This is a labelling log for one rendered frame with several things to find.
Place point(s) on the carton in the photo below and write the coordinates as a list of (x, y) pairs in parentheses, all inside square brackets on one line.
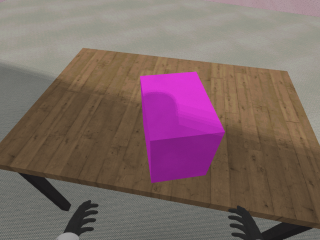
[(182, 130)]

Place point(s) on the right robot hand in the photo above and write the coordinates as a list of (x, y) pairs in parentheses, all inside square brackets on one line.
[(249, 226)]

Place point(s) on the table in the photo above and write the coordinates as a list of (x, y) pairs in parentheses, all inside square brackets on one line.
[(87, 128)]

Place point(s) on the left robot hand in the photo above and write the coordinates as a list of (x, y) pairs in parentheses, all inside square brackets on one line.
[(77, 220)]

